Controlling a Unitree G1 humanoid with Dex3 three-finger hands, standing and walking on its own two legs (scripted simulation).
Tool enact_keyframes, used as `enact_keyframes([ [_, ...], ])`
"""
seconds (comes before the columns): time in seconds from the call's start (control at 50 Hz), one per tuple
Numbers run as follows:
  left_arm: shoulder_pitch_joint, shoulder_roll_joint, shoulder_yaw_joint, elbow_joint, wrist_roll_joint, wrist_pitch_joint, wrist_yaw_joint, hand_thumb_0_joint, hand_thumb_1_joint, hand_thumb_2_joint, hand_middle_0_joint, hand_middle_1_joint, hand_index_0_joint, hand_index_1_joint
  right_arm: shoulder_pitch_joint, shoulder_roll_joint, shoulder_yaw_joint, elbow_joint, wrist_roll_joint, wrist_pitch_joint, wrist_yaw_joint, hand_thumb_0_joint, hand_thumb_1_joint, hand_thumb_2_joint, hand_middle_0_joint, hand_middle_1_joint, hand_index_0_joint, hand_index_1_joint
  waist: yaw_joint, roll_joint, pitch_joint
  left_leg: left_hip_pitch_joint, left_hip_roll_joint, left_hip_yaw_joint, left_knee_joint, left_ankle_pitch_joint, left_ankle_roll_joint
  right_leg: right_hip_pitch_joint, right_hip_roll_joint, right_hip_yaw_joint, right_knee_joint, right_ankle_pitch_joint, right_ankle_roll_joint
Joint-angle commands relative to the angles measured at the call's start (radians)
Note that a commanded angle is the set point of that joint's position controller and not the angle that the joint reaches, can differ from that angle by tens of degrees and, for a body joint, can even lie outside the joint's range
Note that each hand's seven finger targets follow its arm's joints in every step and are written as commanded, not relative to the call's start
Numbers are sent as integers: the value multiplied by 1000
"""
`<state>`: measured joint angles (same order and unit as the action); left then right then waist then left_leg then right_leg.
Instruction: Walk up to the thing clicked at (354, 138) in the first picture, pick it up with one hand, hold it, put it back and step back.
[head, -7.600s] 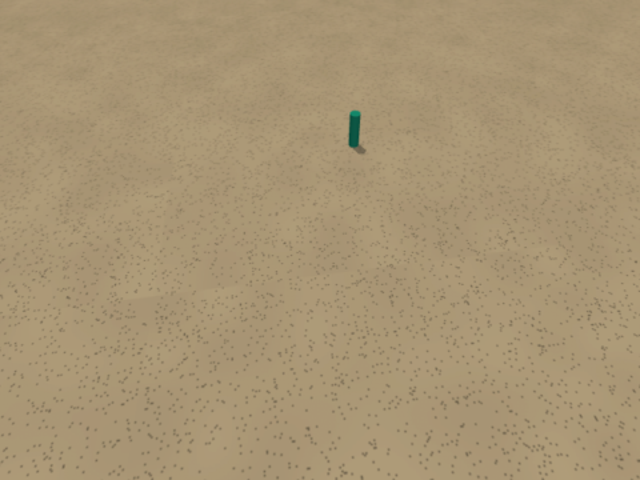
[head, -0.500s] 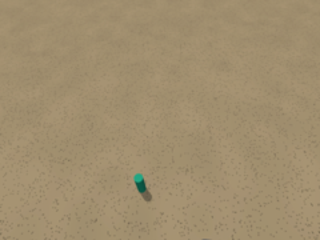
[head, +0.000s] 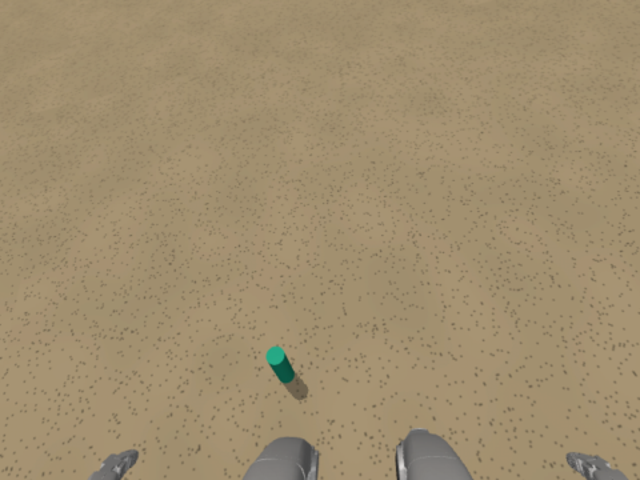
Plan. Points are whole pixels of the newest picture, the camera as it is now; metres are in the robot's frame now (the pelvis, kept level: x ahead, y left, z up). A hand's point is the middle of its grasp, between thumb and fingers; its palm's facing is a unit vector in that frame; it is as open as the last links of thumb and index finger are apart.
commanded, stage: walk up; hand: left
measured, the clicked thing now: (281, 365) +0.44 +0.20 -0.66
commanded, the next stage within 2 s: none
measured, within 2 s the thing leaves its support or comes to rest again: neither
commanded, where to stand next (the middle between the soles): +0.11 +0.01 m, yaw -5 degrees
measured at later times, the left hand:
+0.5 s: hand out of the picture +0.06 +0.29 -0.14, palm faces -0.21 -0.92 -0.34, open 7.4 cm
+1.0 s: hand out of the picture +0.11 +0.30 -0.14, palm faces -0.06 -0.89 -0.46, open 7.4 cm
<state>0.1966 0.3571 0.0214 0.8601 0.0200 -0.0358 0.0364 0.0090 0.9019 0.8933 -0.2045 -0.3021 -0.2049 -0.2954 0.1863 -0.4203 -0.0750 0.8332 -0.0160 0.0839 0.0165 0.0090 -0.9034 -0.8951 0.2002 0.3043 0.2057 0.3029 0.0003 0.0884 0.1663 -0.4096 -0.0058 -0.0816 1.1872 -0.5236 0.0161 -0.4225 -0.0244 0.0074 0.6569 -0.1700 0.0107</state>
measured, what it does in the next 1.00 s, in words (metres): steps on the spot: left foot, then right foot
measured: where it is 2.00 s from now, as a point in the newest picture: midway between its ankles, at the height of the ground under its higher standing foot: outside the picture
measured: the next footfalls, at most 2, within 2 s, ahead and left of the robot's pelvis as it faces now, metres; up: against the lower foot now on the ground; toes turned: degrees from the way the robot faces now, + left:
left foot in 0.14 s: +0.04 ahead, +0.16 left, +0.00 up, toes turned -1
right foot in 0.56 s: +0.00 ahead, -0.14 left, +0.00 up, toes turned -9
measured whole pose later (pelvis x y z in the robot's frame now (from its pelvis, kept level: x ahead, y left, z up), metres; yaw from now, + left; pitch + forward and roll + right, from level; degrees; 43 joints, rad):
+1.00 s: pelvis +0.01 +0.02 -0.01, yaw -4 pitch -4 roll +1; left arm 0.18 0.41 0.04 0.84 -0.03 0.02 0.04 0.01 0.90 0.89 -0.20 -0.30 -0.20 -0.30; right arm 0.17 -0.38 -0.04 0.82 0.00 0.03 0.02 0.01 -0.90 -0.89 0.20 0.30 0.21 0.30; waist 0.01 0.02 0.22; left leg -0.44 -0.04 -0.02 0.72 -0.21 0.02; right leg -0.33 -0.07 0.04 1.00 -0.50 0.01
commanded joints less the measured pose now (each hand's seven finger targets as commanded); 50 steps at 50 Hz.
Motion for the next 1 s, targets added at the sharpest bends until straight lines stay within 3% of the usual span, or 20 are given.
enact_keyframes([
  [0.0,-18,322,97,-84,23,0,26,0,900,900,-200,-300,-200,-300,120,-152,-52,-9,8,-1,-9,0,-900,-900,200,300,200,300,-2,-299,-175,45,29,44,-138,-16,-16,28,-178,194,-208,-14,-199],
  [0.1,-109,278,83,-126,-2,61,7,0,900,900,-200,-300,-200,-300,199,-162,-55,46,3,-33,-29,0,-900,-900,200,300,200,300,-50,-297,-207,204,-19,133,-521,191,-6,-66,-146,204,-7,159,-162],
  [0.12,-103,228,71,-136,-14,72,6,0,900,900,-200,-300,-200,-300,182,-203,-63,34,-17,-45,-33,0,-900,-900,200,300,200,300,-57,-133,-172,159,78,-41,-676,182,21,-133,-51,200,148,-17,-112],
  [0.14,-93,194,69,-142,-19,74,11,0,900,900,-200,-300,-200,-300,69,-329,-80,-9,-18,-51,-31,0,-900,-900,200,300,200,300,-35,180,-147,37,375,-456,-858,245,153,-190,135,85,395,-390,-47],
  [0.16,-136,267,99,-128,-4,78,21,0,900,900,-200,-300,-200,-300,5,-392,-99,-35,-14,-62,-28,0,-900,-900,200,300,200,300,-56,177,-106,-100,480,-588,-908,299,279,-128,122,205,570,-478,-38],
  [0.22,-11,268,106,-71,-6,94,4,0,900,900,-200,-300,-200,-300,-60,-277,-69,-36,-18,-99,-66,0,-900,-900,200,300,200,300,42,-42,-144,98,312,-268,-714,467,193,-223,110,253,759,-289,-40],
  [0.3,-1,296,116,-82,20,51,-72,0,900,900,-200,-300,-200,-300,125,-288,-93,-8,-15,-149,-46,0,-900,-900,200,300,200,300,-46,77,-250,473,282,-329,-820,-229,184,-319,54,136,489,-261,-9],
  [0.38,-70,293,109,-94,14,14,-82,0,900,900,-200,-300,-200,-300,184,-306,-87,-22,-31,-152,-19,0,-900,-900,200,300,200,300,-97,120,-73,379,325,-279,-877,-123,229,-269,30,83,243,-379,-5],
  [0.5,253,258,120,21,2,-15,-87,0,900,900,-200,-300,-200,-300,40,-284,-69,-90,-28,-124,14,0,-900,-900,200,300,200,300,73,126,-122,-10,181,7,-717,-103,146,334,70,-126,-151,-177,-45],
  [0.52,374,291,138,50,5,-21,-74,0,900,900,-200,-300,-200,-300,46,-219,-52,-101,-31,-115,13,0,-900,-900,200,300,200,300,131,-19,-159,-152,123,76,-512,-139,105,525,51,-73,-206,-191,-47],
  [0.54,438,378,162,43,19,-27,-61,0,900,900,-200,-300,-200,-300,46,-136,-27,-129,-24,-113,9,0,-900,-900,200,300,200,300,162,-286,-152,-367,26,155,-175,-155,48,597,-130,291,-330,-479,-102],
  [0.56,328,445,159,-18,22,-36,-51,0,900,900,-200,-300,-200,-300,2,-144,-27,-156,-6,-110,1,0,-900,-900,200,300,200,300,133,-263,-74,-466,-28,-28,-54,-52,16,400,-380,735,-525,-785,-204],
  [0.58,210,445,150,-62,14,-39,-52,0,900,900,-200,-300,-200,-300,-11,-231,-50,-138,3,-119,-5,0,-900,-900,200,300,200,300,90,-149,26,-430,38,-130,-67,31,20,290,-412,734,-543,-825,-251],
  [0.66,139,370,124,-56,-12,-75,-31,0,900,900,-200,-300,-200,-300,204,-233,-60,-32,2,-114,23,0,-900,-900,200,300,200,300,-13,-134,-8,-265,48,-118,-138,229,-8,274,-262,315,-429,-296,-162],
  [0.76,75,308,96,-72,-12,-70,6,0,900,900,-200,-300,-200,-300,180,-158,-42,-42,1,-67,16,0,-900,-900,200,300,200,300,-22,-241,9,-54,-9,-66,-208,232,-27,114,-244,40,-235,671,-181],
  [0.8,51,286,86,-89,-19,-47,8,0,900,900,-200,-300,-200,-300,128,-155,-33,-57,13,-65,2,0,-900,-900,200,300,200,300,-1,-297,-27,-7,-8,2,-322,257,-10,144,-222,6,-166,738,-165],
  [0.9,33,282,70,-85,-43,20,21,0,900,900,-200,-300,-200,-300,111,-186,-42,-48,4,-69,-15,0,-900,-900,200,300,200,300,-23,-217,-161,182,-18,111,-631,651,40,168,-134,-12,170,473,-90],
  [0.94,104,219,61,-108,-68,36,19,0,900,900,-200,-300,-200,-300,153,-303,-75,-78,7,-84,-24,0,-900,-900,200,300,200,300,-39,37,-315,372,276,-292,-634,1320,227,4,77,-5,562,-124,-11],
  [0.96,102,225,65,-95,-61,54,28,0,900,900,-200,-300,-200,-300,162,-323,-82,-76,35,-86,-30,0,-900,-900,200,300,200,300,-46,77,-389,366,387,-432,-668,1312,320,6,90,87,679,-506,-27],
  [0.98,87,247,68,-83,-58,65,33,0,900,900,-200,-300,-200,-300,118,-291,-81,-80,39,-82,-39,0,-900,-900,200,300,200,300,-32,-3,-371,280,362,-383,-683,1117,312,14,79,159,753,-490,-33],
])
